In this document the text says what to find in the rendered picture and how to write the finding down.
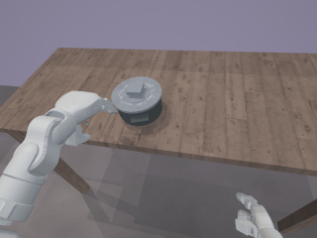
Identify robot right hand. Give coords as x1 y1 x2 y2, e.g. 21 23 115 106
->
235 192 274 238

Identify lid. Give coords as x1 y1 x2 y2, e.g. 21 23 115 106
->
111 76 162 114

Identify pot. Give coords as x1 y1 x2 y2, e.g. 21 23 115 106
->
118 99 162 126

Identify robot left hand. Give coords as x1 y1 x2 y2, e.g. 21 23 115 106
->
54 90 117 147

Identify robot left forearm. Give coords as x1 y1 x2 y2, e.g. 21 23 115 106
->
0 108 77 226

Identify knob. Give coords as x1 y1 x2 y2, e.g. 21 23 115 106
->
126 82 145 96

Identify left robot upper arm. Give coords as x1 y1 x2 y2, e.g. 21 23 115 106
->
0 228 23 238

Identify robot right forearm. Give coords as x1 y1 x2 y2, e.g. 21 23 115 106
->
257 227 283 238

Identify table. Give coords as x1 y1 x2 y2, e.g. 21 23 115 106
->
0 48 317 234

